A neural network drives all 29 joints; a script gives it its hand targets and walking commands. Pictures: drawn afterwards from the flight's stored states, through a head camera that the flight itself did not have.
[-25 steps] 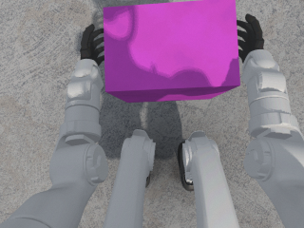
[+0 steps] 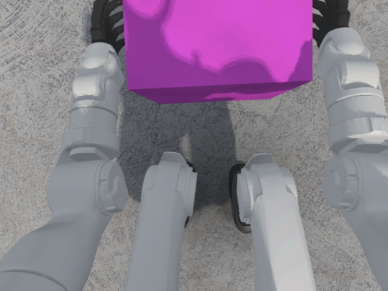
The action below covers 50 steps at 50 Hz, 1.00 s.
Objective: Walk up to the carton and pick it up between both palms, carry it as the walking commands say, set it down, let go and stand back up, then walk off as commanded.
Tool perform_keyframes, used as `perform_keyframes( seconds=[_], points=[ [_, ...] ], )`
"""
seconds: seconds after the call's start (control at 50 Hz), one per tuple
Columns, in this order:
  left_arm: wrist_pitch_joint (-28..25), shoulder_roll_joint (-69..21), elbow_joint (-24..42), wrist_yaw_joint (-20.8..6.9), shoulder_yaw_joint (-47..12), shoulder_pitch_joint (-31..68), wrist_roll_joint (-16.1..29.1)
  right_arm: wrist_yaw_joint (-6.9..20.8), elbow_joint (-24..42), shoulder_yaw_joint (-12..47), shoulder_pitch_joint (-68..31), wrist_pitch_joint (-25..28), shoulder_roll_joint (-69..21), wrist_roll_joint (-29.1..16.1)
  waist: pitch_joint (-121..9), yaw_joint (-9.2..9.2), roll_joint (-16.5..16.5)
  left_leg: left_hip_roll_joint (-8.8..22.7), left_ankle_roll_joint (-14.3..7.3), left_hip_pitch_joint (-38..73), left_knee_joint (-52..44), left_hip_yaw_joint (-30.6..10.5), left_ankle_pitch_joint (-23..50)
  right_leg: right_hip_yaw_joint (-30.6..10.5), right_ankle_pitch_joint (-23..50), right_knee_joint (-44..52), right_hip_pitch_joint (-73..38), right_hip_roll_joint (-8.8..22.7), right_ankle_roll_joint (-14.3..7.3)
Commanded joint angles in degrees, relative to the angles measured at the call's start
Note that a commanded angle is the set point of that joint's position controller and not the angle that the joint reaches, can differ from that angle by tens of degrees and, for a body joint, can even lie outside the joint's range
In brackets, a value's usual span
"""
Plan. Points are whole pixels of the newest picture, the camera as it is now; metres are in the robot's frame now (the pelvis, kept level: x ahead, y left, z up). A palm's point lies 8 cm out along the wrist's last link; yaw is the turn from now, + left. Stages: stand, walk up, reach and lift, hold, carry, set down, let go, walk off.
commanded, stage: set down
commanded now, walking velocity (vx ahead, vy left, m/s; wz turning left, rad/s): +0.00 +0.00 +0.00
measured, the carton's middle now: (213, 49) +0.53 +0.00 -0.22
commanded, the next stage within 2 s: none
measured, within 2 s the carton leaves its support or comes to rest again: rests again in 1.90 s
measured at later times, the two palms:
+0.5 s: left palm (116, 48) +0.52 +0.19 -0.17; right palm (321, 36) +0.53 -0.19 -0.16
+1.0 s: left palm (119, 54) +0.51 +0.19 -0.18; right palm (316, 41) +0.52 -0.19 -0.18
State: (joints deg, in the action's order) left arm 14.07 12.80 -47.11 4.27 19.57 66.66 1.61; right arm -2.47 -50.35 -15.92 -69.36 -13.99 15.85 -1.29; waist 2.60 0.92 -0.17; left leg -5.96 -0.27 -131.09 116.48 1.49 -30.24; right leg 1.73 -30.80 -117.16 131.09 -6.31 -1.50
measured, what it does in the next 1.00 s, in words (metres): stands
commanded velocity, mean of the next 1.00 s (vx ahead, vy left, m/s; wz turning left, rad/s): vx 0.00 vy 0.00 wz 0.00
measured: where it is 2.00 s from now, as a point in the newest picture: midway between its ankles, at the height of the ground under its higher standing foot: (211, 208)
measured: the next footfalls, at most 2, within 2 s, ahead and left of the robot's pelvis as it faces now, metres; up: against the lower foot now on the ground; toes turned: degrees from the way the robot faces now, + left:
none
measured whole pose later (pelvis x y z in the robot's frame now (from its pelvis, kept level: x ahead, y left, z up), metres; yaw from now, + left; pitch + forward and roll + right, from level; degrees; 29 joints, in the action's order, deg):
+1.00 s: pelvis -0.01 +0.00 -0.04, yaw +0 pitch +37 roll +1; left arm 9.4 15.9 -57.5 5.4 15.6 72.9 5.4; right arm -3.3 -61.9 -10.8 -76.5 -9.1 19.6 -5.8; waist 13.3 0.7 -0.1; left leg -4.8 -1.0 -131.0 125.2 3.2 -31.3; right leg 2.8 -31.9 -126.2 131.2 -4.9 -2.4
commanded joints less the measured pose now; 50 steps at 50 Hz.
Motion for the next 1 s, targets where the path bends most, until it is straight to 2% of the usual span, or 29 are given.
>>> perform_keyframes(
  seconds=[0.0, 0.12, 0.2, 0.28, 0.44, 0.8, 0.98],
  points=[
    [-1.3, -47.3, 6.7, -13.3, -24.5, 35.8, 6.6, 13.3, 7.0, 22.3, -33.2, 1.7, -49.4, -6.6, -64.4, 0.49, -1.6, -0.3, 0.0, 33.1, -6.4, -0.2, 15.4, -2.2, 16.1, 7.9, -35.4, 0.1, 0.5],
    [-2.2, -46.1, 6.3, -12.6, -25.1, 38.4, 7.8, 13.0, 6.0, 22.6, -35.4, 2.6, -48.1, -7.8, -63.0, 0.50, -1.3, 0.1, -0.1, 33.6, -3.7, -0.3, 15.8, -2.1, 15.9, 5.1, -34.2, 0.2, 0.3],
    [-2.8, -46.6, 8.3, -11.9, -26.9, 40.7, 9.3, 12.6, 8.1, 24.0, -37.6, 3.2, -48.1, -9.2, -66.2, 0.26, -0.9, 0.0, -0.1, 36.1, -2.6, -0.4, 17.6, -1.7, 17.3, 3.6, -35.3, 0.1, 0.1],
    [-3.5, -46.4, 7.9, -11.3, -27.2, 39.7, 9.9, 12.2, 7.4, 24.3, -36.6, 3.6, -48.3, -9.5, -64.9, 0.30, -0.9, -0.3, -0.1, 36.4, -1.8, -0.6, 19.4, -1.8, 18.8, 2.7, -34.6, -0.1, 0.2],
    [-3.9, -45.6, 3.4, -11.6, -24.5, 38.5, 8.6, 12.4, 2.5, 21.7, -35.6, 4.0, -47.1, -8.4, -56.2, 0.32, -1.1, 0.0, -0.2, 31.3, -1.6, -0.6, 15.4, -2.2, 15.2, 2.6, -30.7, 0.4, 0.0],
    [-5.6, -43.6, 0.9, -11.8, -22.7, 40.0, 8.3, 11.5, 0.2, 21.2, -37.0, 5.7, -45.3, -8.6, -51.5, 0.40, -1.3, 0.4, -0.5, 27.4, 0.1, -0.6, 14.3, -3.4, 15.3, 1.2, -30.3, 0.8, -0.5],
    [-5.6, -42.9, -2.2, -12.1, -21.3, 39.5, 7.1, 11.9, -3.5, 19.6, -36.6, 5.9, -43.9, -7.8, -45.6, 0.48, -1.1, 0.7, -0.9, 24.8, 0.0, -1.0, 10.6, -3.8, 11.7, 1.1, -27.0, 1.3, -0.9]
  ],
)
